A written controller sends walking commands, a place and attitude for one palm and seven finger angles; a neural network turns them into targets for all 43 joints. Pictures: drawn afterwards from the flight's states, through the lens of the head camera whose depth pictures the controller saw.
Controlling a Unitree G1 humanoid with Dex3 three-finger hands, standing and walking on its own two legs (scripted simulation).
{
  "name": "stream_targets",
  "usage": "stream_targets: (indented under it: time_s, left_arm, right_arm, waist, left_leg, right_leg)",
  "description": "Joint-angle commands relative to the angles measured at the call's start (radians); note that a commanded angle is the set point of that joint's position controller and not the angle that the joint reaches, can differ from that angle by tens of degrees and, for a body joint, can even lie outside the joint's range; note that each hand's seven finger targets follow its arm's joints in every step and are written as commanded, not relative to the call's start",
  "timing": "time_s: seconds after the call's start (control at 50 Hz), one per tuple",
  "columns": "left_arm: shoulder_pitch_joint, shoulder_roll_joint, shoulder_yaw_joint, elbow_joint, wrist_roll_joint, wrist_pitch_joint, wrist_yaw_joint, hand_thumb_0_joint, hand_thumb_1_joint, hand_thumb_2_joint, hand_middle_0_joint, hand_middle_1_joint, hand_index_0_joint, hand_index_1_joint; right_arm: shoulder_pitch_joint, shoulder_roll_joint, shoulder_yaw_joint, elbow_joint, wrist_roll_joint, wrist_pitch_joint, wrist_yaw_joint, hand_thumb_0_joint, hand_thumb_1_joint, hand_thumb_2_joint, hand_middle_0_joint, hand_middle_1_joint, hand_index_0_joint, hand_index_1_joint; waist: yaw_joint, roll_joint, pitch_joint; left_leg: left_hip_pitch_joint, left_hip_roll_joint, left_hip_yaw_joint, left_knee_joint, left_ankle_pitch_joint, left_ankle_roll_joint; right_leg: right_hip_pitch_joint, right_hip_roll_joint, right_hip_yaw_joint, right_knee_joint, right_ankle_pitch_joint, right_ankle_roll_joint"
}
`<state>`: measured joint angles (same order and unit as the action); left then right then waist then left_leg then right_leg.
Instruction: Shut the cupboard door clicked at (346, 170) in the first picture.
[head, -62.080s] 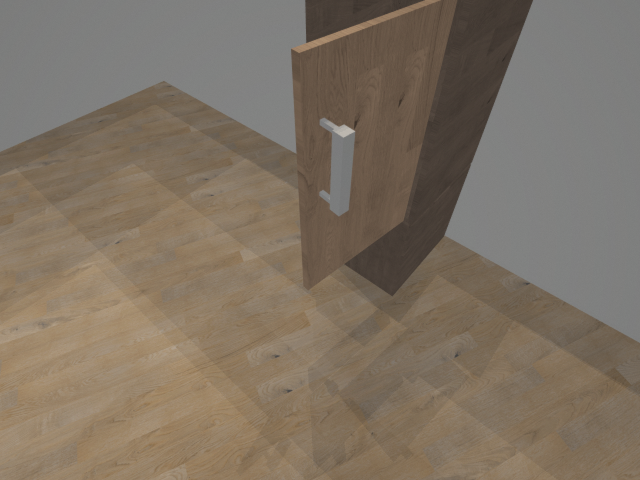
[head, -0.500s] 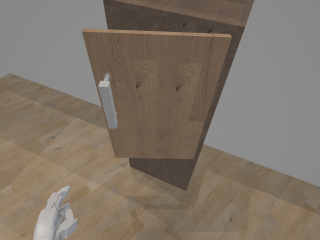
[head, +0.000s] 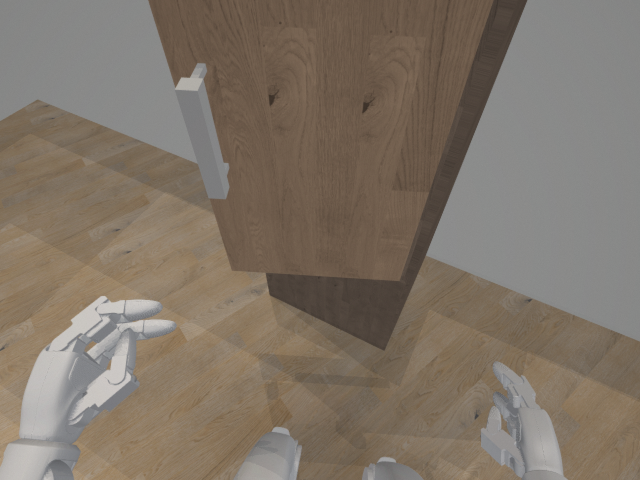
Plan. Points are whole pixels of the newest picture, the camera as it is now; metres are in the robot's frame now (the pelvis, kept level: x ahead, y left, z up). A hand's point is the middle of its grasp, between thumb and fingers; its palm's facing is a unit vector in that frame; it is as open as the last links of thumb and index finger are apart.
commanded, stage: raise the hand and make a fist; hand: left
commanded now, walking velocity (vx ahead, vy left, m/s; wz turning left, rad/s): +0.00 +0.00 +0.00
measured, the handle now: (210, 135) +0.51 +0.22 +0.14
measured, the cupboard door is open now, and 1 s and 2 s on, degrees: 24 24 24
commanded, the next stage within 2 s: bring the fist close to the handle in 1.28 s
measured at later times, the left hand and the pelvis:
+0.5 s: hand (107, 339) +0.23 +0.25 +0.10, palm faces +0.04 -1.00 -0.03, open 3.2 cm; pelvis +0.01 +0.06 +0.03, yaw -1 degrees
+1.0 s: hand (133, 306) +0.25 +0.22 +0.13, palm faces +0.04 -1.00 -0.03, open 3.1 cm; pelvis +0.02 +0.03 +0.05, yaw -1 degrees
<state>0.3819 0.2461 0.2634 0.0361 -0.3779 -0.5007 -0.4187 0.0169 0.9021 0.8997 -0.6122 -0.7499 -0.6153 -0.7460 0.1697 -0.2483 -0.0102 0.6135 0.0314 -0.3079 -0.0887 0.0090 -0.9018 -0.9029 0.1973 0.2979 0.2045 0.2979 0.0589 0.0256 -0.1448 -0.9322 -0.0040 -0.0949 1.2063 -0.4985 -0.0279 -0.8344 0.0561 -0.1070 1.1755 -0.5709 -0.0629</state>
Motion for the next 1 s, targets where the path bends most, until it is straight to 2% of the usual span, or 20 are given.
stream_targets:
  time_s: [0.0, 0.04, 0.1, 0.18, 0.22, 0.26, 0.3, 0.38, 0.4, 0.44, 0.48, 0.58, 0.64, 0.7, 0.76, 0.8, 0.84, 0.9, 0.92, 0.98]
  left_arm:
    - [0.030, 0.199, 0.130, -0.089, -0.018, 0.171, -0.008, 0.000, 0.900, 0.900, -0.787, -0.940, -0.787, -0.940]
    - [0.056, 0.187, 0.158, -0.179, -0.023, 0.207, 0.035, 0.000, 0.900, 0.900, -0.823, -0.980, -0.823, -0.980]
    - [0.083, 0.159, 0.154, -0.292, -0.003, 0.174, 0.133, 0.000, 0.900, 0.900, -0.878, -1.040, -0.878, -1.040]
    - [0.086, 0.064, 0.014, -0.323, 0.041, 0.076, 0.195, 0.000, 0.900, 0.900, -0.952, -1.120, -0.952, -1.120]
    - [0.059, 0.059, -0.027, -0.325, 0.058, 0.058, 0.195, 0.000, 0.900, 0.900, -0.988, -1.160, -0.988, -1.160]
    - [0.060, 0.055, -0.058, -0.330, 0.067, 0.062, 0.189, 0.000, 0.900, 0.900, -1.025, -1.200, -1.025, -1.200]
    - [0.030, 0.096, -0.048, -0.374, 0.076, 0.080, 0.194, 0.000, 0.900, 0.900, -1.062, -1.240, -1.062, -1.240]
    - [0.027, 0.136, -0.010, -0.486, 0.087, 0.107, 0.235, 0.000, 0.900, 0.900, -1.135, -1.320, -1.135, -1.320]
    - [0.020, 0.152, 0.001, -0.506, 0.092, 0.112, 0.251, 0.000, 0.900, 0.900, -1.153, -1.340, -1.153, -1.340]
    - [0.027, 0.117, -0.025, -0.518, 0.094, 0.122, 0.277, 0.000, 0.900, 0.900, -1.190, -1.380, -1.190, -1.380]
    - [0.037, 0.084, -0.054, -0.477, 0.098, 0.143, 0.290, 0.000, 0.900, 0.900, -1.227, -1.420, -1.227, -1.420]
    - [-0.004, 0.059, -0.108, -0.376, 0.116, 0.223, 0.274, 0.000, 0.900, 0.900, -1.300, -1.500, -1.300, -1.500]
    - [-0.056, 0.099, -0.083, -0.398, 0.122, 0.248, 0.265, 0.000, 0.900, 0.900, -1.300, -1.500, -1.300, -1.500]
    - [-0.109, 0.152, -0.031, -0.455, 0.118, 0.233, 0.284, 0.000, 0.900, 0.900, -1.300, -1.500, -1.300, -1.500]
    - [-0.133, 0.134, -0.036, -0.478, 0.113, 0.200, 0.299, 0.000, 0.900, 0.900, -1.300, -1.500, -1.300, -1.500]
    - [-0.124, 0.141, -0.023, -0.442, 0.105, 0.197, 0.300, 0.000, 0.900, 0.900, -1.300, -1.500, -1.300, -1.500]
    - [-0.117, 0.101, -0.061, -0.397, 0.102, 0.213, 0.285, 0.000, 0.900, 0.900, -1.300, -1.500, -1.300, -1.500]
    - [-0.063, 0.096, -0.064, -0.309, 0.094, 0.263, 0.253, 0.000, 0.900, 0.900, -1.300, -1.500, -1.300, -1.500]
    - [-0.053, 0.080, -0.075, -0.305, 0.089, 0.273, 0.242, 0.000, 0.900, 0.900, -1.300, -1.500, -1.300, -1.500]
    - [-0.084, 0.116, -0.042, -0.339, 0.080, 0.279, 0.233, 0.000, 0.900, 0.900, -1.300, -1.500, -1.300, -1.500]
  right_arm:
    - [0.009, -0.111, -0.057, -0.184, 0.023, -0.012, -0.023, 0.000, -0.900, -0.900, 0.200, 0.300, 0.200, 0.300]
    - [0.004, -0.091, -0.054, -0.216, 0.019, 0.002, -0.014, 0.000, -0.900, -0.900, 0.200, 0.300, 0.200, 0.300]
    - [0.000, -0.071, -0.050, -0.225, -0.002, 0.005, 0.001, 0.000, -0.900, -0.900, 0.200, 0.300, 0.200, 0.300]
    - [0.018, -0.089, -0.044, -0.219, -0.020, 0.006, 0.026, 0.000, -0.900, -0.900, 0.200, 0.300, 0.200, 0.300]
    - [0.028, -0.110, -0.043, -0.223, -0.023, 0.008, 0.028, 0.000, -0.900, -0.900, 0.200, 0.300, 0.200, 0.300]
    - [0.034, -0.123, -0.040, -0.236, -0.020, 0.011, 0.027, 0.000, -0.900, -0.900, 0.200, 0.300, 0.200, 0.300]
    - [0.034, -0.133, -0.037, -0.250, -0.014, 0.016, 0.022, 0.000, -0.900, -0.900, 0.200, 0.300, 0.200, 0.300]
    - [0.039, -0.124, -0.031, -0.270, -0.012, 0.030, 0.018, 0.000, -0.900, -0.900, 0.200, 0.300, 0.200, 0.300]
    - [0.039, -0.123, -0.026, -0.269, -0.016, 0.035, 0.018, 0.000, -0.900, -0.900, 0.200, 0.300, 0.200, 0.300]
    - [0.037, -0.116, -0.020, -0.273, -0.016, 0.042, 0.023, 0.000, -0.900, -0.900, 0.200, 0.300, 0.200, 0.300]
    - [0.039, -0.116, -0.014, -0.272, -0.014, 0.053, 0.028, 0.000, -0.900, -0.900, 0.200, 0.300, 0.200, 0.300]
    - [0.042, -0.130, -0.003, -0.283, -0.005, 0.069, 0.028, 0.000, -0.900, -0.900, 0.200, 0.300, 0.200, 0.300]
    - [0.044, -0.131, 0.002, -0.292, -0.003, 0.069, 0.023, 0.000, -0.900, -0.900, 0.200, 0.300, 0.200, 0.300]
    - [0.036, -0.125, 0.011, -0.291, -0.009, 0.065, 0.019, 0.000, -0.900, -0.900, 0.200, 0.300, 0.200, 0.300]
    - [0.028, -0.112, 0.017, -0.282, -0.010, 0.054, 0.021, 0.000, -0.900, -0.900, 0.200, 0.300, 0.200, 0.300]
    - [0.028, -0.114, 0.018, -0.270, -0.013, 0.051, 0.022, 0.000, -0.900, -0.900, 0.200, 0.300, 0.200, 0.300]
    - [0.027, -0.115, 0.018, -0.262, -0.006, 0.050, 0.026, 0.000, -0.900, -0.900, 0.200, 0.300, 0.200, 0.300]
    - [0.037, -0.125, 0.011, -0.256, -0.001, 0.049, 0.024, 0.000, -0.900, -0.900, 0.200, 0.300, 0.200, 0.300]
    - [0.037, -0.123, 0.009, -0.260, 0.004, 0.050, 0.024, 0.000, -0.900, -0.900, 0.200, 0.300, 0.200, 0.300]
    - [0.035, -0.123, 0.004, -0.266, 0.002, 0.048, 0.020, 0.000, -0.900, -0.900, 0.200, 0.300, 0.200, 0.300]
  waist:
    - [-0.020, -0.082, -0.164]
    - [0.006, -0.072, -0.233]
    - [0.027, -0.033, -0.257]
    - [-0.029, 0.006, -0.159]
    - [-0.049, 0.017, -0.144]
    - [-0.056, 0.023, -0.131]
    - [-0.054, 0.045, -0.141]
    - [-0.028, 0.102, -0.224]
    - [-0.023, 0.122, -0.223]
    - [-0.030, 0.140, -0.190]
    - [-0.044, 0.124, -0.133]
    - [-0.070, 0.048, -0.029]
    - [-0.059, 0.062, -0.068]
    - [-0.044, 0.086, -0.099]
    - [-0.049, 0.107, -0.100]
    - [-0.049, 0.077, -0.089]
    - [-0.059, 0.072, -0.051]
    - [-0.055, 0.003, -0.036]
    - [-0.052, -0.015, -0.042]
    - [-0.043, -0.027, -0.077]
  left_leg:
    - [0.113, -0.008, 0.035, -0.169, 0.203, 0.065]
    - [0.178, -0.010, 0.036, -0.210, 0.269, 0.058]
    - [0.276, -0.006, 0.031, -0.264, 0.372, 0.052]
    - [0.318, 0.004, 0.014, -0.284, 0.349, 0.045]
    - [0.306, 0.012, -0.005, -0.291, 0.285, 0.041]
    - [0.304, 0.019, -0.029, -0.320, 0.200, 0.035]
    - [0.314, 0.021, -0.048, -0.350, 0.140, 0.033]
    - [0.414, 0.027, -0.064, -0.390, 0.207, 0.012]
    - [0.421, 0.027, -0.070, -0.396, 0.232, 0.007]
    - [0.449, 0.035, -0.083, -0.417, 0.235, -0.005]
    - [0.442, 0.040, -0.090, -0.432, 0.211, -0.008]
    - [0.381, 0.035, -0.100, -0.483, 0.035, 0.005]
    - [0.402, 0.028, -0.085, -0.488, 0.044, 0.017]
    - [0.425, 0.020, -0.072, -0.486, 0.077, 0.023]
    - [0.452, 0.018, -0.053, -0.479, 0.115, 0.024]
    - [0.434, 0.012, -0.039, -0.468, 0.122, 0.034]
    - [0.423, 0.010, -0.027, -0.469, 0.127, 0.035]
    - [0.393, 0.001, -0.006, -0.457, 0.141, 0.047]
    - [0.393, -0.002, 0.008, -0.452, 0.165, 0.048]
    - [0.397, -0.010, 0.030, -0.431, 0.216, 0.053]
  right_leg:
    - [0.238, -0.092, 0.275, -0.381, 0.242, 0.128]
    - [0.296, -0.092, 0.238, -0.359, 0.364, 0.125]
    - [0.287, -0.048, 0.118, -0.281, 0.505, 0.080]
    - [0.121, -0.013, 0.033, -0.235, 0.365, 0.043]
    - [0.075, -0.012, 0.024, -0.229, 0.278, 0.037]
    - [0.053, -0.012, 0.022, -0.239, 0.208, 0.034]
    - [0.066, -0.011, 0.025, -0.247, 0.180, 0.030]
    - [0.117, -0.010, 0.017, -0.253, 0.216, 0.025]
    - [0.127, -0.007, 0.016, -0.251, 0.225, 0.022]
    - [0.117, -0.008, 0.007, -0.261, 0.221, 0.025]
    - [0.111, -0.004, 0.001, -0.275, 0.214, 0.027]
    - [0.128, -0.006, 0.002, -0.322, 0.166, 0.031]
    - [0.174, -0.010, 0.014, -0.343, 0.177, 0.028]
    - [0.214, -0.007, 0.024, -0.356, 0.193, 0.023]
    - [0.220, -0.009, 0.027, -0.371, 0.209, 0.022]
    - [0.237, -0.008, 0.033, -0.387, 0.213, 0.024]
    - [0.238, -0.012, 0.034, -0.402, 0.214, 0.026]
    - [0.269, -0.016, 0.050, -0.438, 0.215, 0.033]
    - [0.283, -0.021, 0.057, -0.447, 0.229, 0.035]
    - [0.314, -0.030, 0.082, -0.456, 0.267, 0.042]
